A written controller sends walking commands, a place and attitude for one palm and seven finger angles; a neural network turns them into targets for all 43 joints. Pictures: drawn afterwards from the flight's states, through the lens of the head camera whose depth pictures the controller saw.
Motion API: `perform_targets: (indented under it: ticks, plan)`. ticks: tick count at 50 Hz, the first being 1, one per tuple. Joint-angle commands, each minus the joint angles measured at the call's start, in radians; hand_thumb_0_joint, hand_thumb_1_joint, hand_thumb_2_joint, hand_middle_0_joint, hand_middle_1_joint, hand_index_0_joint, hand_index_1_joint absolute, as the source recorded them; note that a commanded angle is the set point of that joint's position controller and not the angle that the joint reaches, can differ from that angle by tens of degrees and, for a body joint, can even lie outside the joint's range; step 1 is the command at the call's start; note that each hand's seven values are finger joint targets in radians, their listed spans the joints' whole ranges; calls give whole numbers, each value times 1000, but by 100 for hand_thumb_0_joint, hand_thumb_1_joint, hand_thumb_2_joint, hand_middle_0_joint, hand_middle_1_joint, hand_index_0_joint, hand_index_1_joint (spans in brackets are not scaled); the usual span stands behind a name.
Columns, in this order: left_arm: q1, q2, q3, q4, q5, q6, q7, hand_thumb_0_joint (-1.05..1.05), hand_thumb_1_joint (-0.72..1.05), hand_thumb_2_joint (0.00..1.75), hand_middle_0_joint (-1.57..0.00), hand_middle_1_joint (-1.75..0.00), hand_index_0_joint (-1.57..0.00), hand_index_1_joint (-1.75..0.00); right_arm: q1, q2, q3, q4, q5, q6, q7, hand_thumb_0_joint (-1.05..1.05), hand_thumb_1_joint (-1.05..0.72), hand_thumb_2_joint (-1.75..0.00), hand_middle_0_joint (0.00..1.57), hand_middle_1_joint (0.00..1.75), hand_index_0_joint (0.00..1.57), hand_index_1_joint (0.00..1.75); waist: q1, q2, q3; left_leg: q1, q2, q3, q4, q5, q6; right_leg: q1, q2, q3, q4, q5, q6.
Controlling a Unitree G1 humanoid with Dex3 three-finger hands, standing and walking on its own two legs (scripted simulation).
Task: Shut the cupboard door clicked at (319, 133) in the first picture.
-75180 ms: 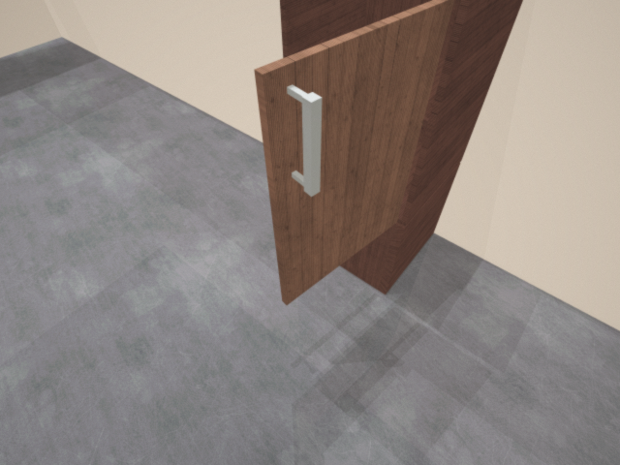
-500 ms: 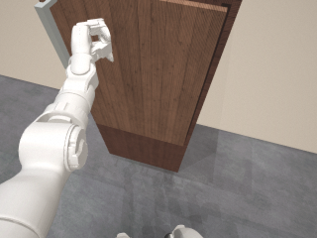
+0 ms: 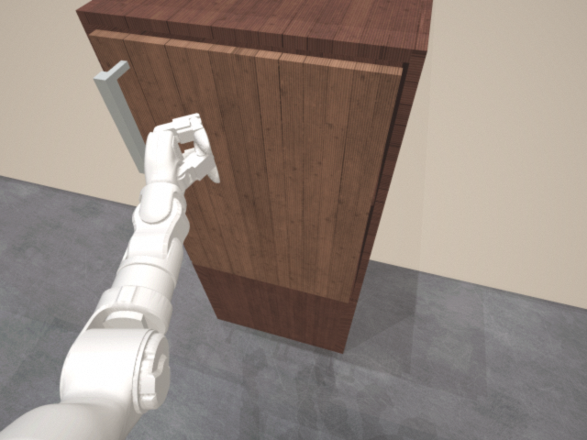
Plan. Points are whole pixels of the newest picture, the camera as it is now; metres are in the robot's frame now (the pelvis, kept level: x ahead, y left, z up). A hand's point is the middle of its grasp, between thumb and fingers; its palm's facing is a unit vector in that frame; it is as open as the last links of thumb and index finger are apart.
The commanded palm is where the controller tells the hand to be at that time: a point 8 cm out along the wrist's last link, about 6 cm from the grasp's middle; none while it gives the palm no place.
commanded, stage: pull the fist back off the door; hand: left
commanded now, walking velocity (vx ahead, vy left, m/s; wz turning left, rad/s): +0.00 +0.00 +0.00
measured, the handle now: (134, 121) +0.56 +0.22 +0.14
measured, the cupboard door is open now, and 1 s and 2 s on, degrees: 0 0 0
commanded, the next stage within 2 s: draw the hand back to the body in 0.04 s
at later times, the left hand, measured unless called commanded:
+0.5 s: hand (149, 205) +0.37 +0.16 +0.15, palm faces +0.06 -1.00 -0.01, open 3.1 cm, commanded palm +0.34 +0.20 +0.16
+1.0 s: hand (46, 301) +0.25 +0.23 +0.16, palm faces +0.32 -0.91 -0.27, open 3.6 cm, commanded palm +0.21 +0.27 +0.18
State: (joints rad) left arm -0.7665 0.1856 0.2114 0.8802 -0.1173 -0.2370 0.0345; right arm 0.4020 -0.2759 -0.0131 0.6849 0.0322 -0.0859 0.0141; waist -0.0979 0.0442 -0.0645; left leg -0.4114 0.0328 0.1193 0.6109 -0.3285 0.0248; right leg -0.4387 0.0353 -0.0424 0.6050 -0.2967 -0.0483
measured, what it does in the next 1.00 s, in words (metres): stands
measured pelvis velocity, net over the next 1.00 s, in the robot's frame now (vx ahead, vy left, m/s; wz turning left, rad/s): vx -0.01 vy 0.01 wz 0.05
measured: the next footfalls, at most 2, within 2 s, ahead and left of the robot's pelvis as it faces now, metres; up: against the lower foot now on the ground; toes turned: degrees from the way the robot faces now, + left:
none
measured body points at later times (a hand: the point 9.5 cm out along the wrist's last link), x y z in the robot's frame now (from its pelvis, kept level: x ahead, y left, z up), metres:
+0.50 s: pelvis +0.01 +0.00 +0.01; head +0.00 -0.02 +0.46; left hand +0.36 +0.21 +0.15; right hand +0.15 -0.24 -0.09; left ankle -0.01 +0.10 -0.73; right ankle +0.00 -0.09 -0.73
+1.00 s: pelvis -0.01 +0.01 +0.02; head -0.03 -0.01 +0.47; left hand +0.22 +0.28 +0.18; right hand +0.18 -0.20 -0.08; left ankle -0.01 +0.10 -0.73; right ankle +0.00 -0.09 -0.73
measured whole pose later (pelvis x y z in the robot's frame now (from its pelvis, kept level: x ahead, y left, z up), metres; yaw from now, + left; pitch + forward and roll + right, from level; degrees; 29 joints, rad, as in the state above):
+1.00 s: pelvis -0.01 +0.01 +0.02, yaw +3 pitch -4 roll +0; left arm 0.13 0.28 0.14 -0.12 -0.07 -0.08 0.08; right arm 0.21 -0.23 0.04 0.62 0.03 -0.04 -0.05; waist 0.04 0.08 0.02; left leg -0.09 -0.01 0.08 0.40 -0.23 0.04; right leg -0.10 0.01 -0.07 0.38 -0.21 -0.03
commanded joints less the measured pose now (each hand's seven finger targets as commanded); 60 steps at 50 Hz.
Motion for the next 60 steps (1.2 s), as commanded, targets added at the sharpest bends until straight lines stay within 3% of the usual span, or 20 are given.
perform_targets:
  ticks: [1, 4, 8, 12, 16, 18, 22, 28, 33, 34, 36, 40, 44, 47, 51, 52, 55, 57, 58, 60]
  plan:
    - [-507, 134, -52, -280, -6, -7, 0, 0, 90, 90, -130, -150, -130, -150, -9, -123, -40, -109, 15, -32, -13, 0, -90, -90, 20, 30, 20, 30, -5, -93, -286, 199, -34, -72, -49, 310, 23, 154, -4, 32, -84, 420, 47]
    - [-512, 110, -62, -219, -10, 51, 2, 0, 90, 90, -130, -150, -130, -150, -38, -119, -29, -107, 21, -19, -16, 0, -90, -90, 20, 30, 20, 30, -8, -121, -230, 185, -40, -79, -64, 256, 20, 132, -11, 33, -104, 379, 47]
    - [-571, 92, -76, -231, -24, 60, -1, 0, 90, 90, -130, -150, -130, -150, -66, -108, -16, -118, 21, -14, -23, 0, -90, -90, 20, 30, 20, 30, -6, -98, -276, 217, -46, -86, -59, 279, 19, 151, -18, 37, -94, 400, 41]
    - [-336, 188, 22, -342, -28, 20, -24, 0, 90, 90, -130, -150, -130, -150, -107, -105, -10, -165, 19, -10, -19, 0, -90, -90, 20, 30, 20, 30, 83, -71, -420, 241, -49, -74, -60, 409, 15, 296, -26, 39, -51, 541, 29]
    - [-132, 196, 24, -473, -29, 42, -64, 0, 90, 90, -130, -150, -130, -150, -151, -104, -12, -209, 28, 0, -10, 0, -90, -90, 20, 30, 20, 30, 114, -107, -369, 229, -42, -58, -76, 454, 19, 346, -34, 39, -60, 623, 37]
    - [-71, 188, 12, -561, -45, 79, -91, 0, 90, 90, -130, -150, -130, -150, -188, -101, -10, -226, 39, 10, -13, 0, -90, -90, 20, 30, 20, 30, 113, -108, -326, 232, -41, -52, -89, 430, 21, 347, -39, 45, -82, 637, 46]
    - [-38, 144, -51, -734, -86, 156, -136, 0, 90, 90, -130, -150, -130, -150, -247, -98, -4, -250, 55, 15, -36, 0, -90, -90, 20, 30, 20, 30, 94, -63, -232, 275, -38, -62, -116, 355, 26, 301, -33, 37, -135, 514, 46]
    - [27, 161, -65, -946, -111, 198, -147, 0, 90, 90, -130, -150, -130, -150, -299, -87, 12, -245, 53, -14, -69, 0, -90, -90, 20, 30, 20, 30, 89, 0, -220, 348, -35, -96, -154, 274, 21, 276, -25, 22, -176, 334, 29]
    - [233, 176, -29, -943, -123, 260, -157, 0, 90, 90, -116, -135, -116, -135, -330, -88, 22, -244, 54, -20, -74, 0, -90, -90, 20, 30, 20, 30, 109, -67, -147, 316, -35, -109, -189, 215, 14, 274, -27, 9, -199, 254, 30]
    - [298, 218, -60, -1062, -29, 185, -77, 0, 90, 90, -113, -132, -113, -132, -332, -64, 19, -242, 27, -22, -74, 0, -90, -90, 20, 30, 20, 30, 117, -25, -40, 294, -37, -101, -228, 180, 13, 247, -48, 47, -255, 199, 28]
    - [494, 186, -49, -993, -17, 165, -28, 0, 90, 90, -108, -126, -108, -126, -336, -69, 17, -231, 20, -9, -67, 0, -90, -90, 20, 30, 20, 30, 129, -82, 13, 264, -26, -110, -251, 142, 11, 258, -50, 38, -274, 144, 28]
    - [524, 231, -11, -1098, 13, 125, 12, 0, 90, 90, -97, -114, -97, -114, -346, -61, 17, -240, 11, 20, -64, 0, -90, -90, 20, 30, 20, 30, 120, -84, -23, 296, -23, -103, -272, 126, 13, 296, -48, 48, -295, 116, 30]
    - [501, 260, 1, -1244, 36, 85, 44, 0, 90, 90, -86, -102, -86, -102, -353, -51, 14, -241, 6, 7, -71, 0, -90, -90, 20, 30, 20, 30, 113, 77, -76, 358, -20, -111, -292, 126, 6, 327, -43, 42, -296, 113, 20]
    - [573, 271, 11, -1328, 45, 68, 63, 0, 90, 90, -78, -93, -78, -93, -347, -54, 11, -236, -2, -15, -75, 0, -90, -90, 20, 30, 20, 30, 116, 124, -107, 390, -14, -130, -294, 178, 0, 349, -37, 34, -283, 159, 12]
    - [780, 270, 45, -1280, 45, 72, 68, 0, 90, 90, -67, -81, -67, -81, -342, -66, 5, -228, -5, -22, -69, 0, -90, -90, 20, 30, 20, 30, 131, -26, -52, 356, -11, -124, -287, 238, 1, 350, -34, 24, -283, 205, 16]
    - [836, 240, 32, -1279, 38, 75, 66, 0, 90, 90, -64, -78, -64, -78, -342, -59, 0, -229, -4, -16, -68, 0, -90, -90, 20, 30, 20, 30, 126, -47, -30, 347, -9, -120, -286, 245, 0, 352, -36, 26, -282, 212, 19]
    - [937, 274, 96, -1255, 38, 73, 61, 0, 90, 90, -56, -69, -56, -69, -344, -69, -6, -226, 0, 1, -61, 0, -90, -90, 20, 30, 20, 30, 137, -105, 22, 312, -8, -116, -283, 233, 1, 328, -37, 23, -287, 196, 24]
    - [988, 264, 101, -1285, 34, 70, 57, 0, 90, 90, -50, -63, -50, -63, -345, -65, -12, -230, 1, 7, -60, 0, -90, -90, 20, 30, 20, 30, 137, -55, 35, 302, -8, -115, -280, 261, 1, 343, -41, 27, -281, 216, 21]
    - [982, 311, 147, -1314, 38, 64, 60, 0, 90, 90, -47, -60, -47, -60, -345, -69, -12, -230, 0, 6, -59, 0, -90, -90, 20, 30, 20, 30, 145, -38, 8, 312, -9, -114, -274, 264, 1, 345, -43, 27, -277, 224, 23]
    - [1013, 335, 184, -1372, 39, 51, 64, 0, 90, 90, -42, -54, -42, -54, -342, -63, -15, -232, -3, 0, -60, 0, -90, -90, 20, 30, 20, 30, 150, 3, -26, 327, -10, -110, -266, 284, 2, 359, -44, 28, -272, 245, 24]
